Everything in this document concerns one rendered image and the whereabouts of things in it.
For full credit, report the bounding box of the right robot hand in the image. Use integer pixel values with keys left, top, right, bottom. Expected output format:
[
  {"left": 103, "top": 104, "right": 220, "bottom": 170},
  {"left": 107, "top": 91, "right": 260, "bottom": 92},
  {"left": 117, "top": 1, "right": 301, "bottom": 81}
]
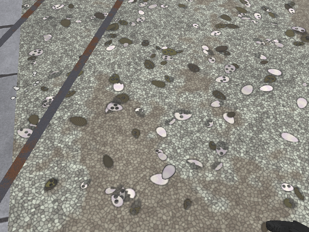
[{"left": 266, "top": 220, "right": 309, "bottom": 232}]

